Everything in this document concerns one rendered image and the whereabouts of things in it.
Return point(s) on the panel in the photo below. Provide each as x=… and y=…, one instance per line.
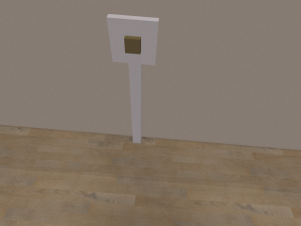
x=120, y=26

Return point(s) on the button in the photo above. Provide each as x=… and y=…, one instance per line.
x=132, y=45

